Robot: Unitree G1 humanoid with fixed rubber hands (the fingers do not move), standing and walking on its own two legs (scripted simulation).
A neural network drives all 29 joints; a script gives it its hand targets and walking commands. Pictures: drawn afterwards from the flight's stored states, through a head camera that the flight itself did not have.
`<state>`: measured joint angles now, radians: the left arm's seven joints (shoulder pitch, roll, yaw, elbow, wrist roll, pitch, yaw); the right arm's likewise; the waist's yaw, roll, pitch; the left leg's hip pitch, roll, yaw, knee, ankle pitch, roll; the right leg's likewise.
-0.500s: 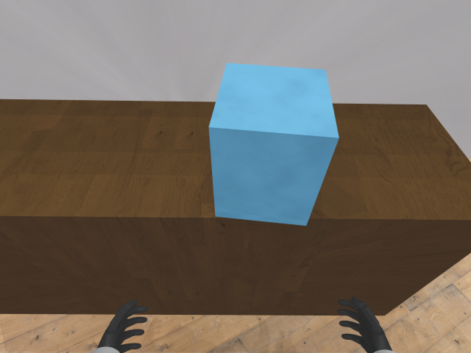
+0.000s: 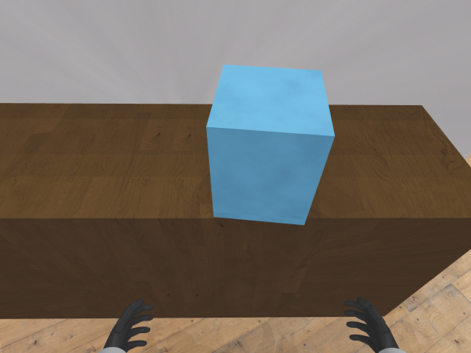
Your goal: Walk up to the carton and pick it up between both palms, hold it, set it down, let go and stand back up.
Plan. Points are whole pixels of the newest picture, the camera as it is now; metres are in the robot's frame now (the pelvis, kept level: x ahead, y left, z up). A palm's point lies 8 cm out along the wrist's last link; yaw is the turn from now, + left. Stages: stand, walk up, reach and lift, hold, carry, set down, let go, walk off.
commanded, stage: stand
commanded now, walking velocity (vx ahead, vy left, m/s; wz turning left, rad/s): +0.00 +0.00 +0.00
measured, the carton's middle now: (265, 146) +0.49 -0.04 +0.07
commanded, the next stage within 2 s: none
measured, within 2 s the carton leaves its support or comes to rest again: neither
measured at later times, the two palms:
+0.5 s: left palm out of the picture +0.03 +0.26 -0.13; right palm out of the picture +0.02 -0.22 -0.13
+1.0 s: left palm out of the picture -0.05 +0.25 -0.14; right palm out of the picture -0.04 -0.17 -0.14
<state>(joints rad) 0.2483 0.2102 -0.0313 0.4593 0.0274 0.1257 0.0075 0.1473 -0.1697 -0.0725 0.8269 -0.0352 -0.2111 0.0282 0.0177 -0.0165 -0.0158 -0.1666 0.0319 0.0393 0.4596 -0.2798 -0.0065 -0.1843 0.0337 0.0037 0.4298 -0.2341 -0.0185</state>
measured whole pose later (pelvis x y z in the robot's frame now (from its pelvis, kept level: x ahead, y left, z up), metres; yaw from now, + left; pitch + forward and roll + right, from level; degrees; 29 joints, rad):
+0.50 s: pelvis +0.00 +0.03 +0.00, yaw +0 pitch +0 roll -1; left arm 0.40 0.18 0.03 0.82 0.03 -0.03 0.03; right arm 0.32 -0.19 -0.05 0.98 -0.03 -0.01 -0.01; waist 0.01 0.00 -0.03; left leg -0.18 -0.01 0.05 0.47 -0.29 0.04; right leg -0.20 -0.01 0.02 0.45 -0.24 0.02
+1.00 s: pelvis -0.01 +0.05 +0.00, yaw -1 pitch -1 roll +0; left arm 0.41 0.11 0.01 1.07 0.02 -0.01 0.04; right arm 0.35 -0.15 -0.02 1.10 -0.02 -0.01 -0.03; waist 0.00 0.00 0.00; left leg -0.15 -0.04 0.07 0.42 -0.25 0.07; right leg -0.19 -0.04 0.05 0.42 -0.21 0.06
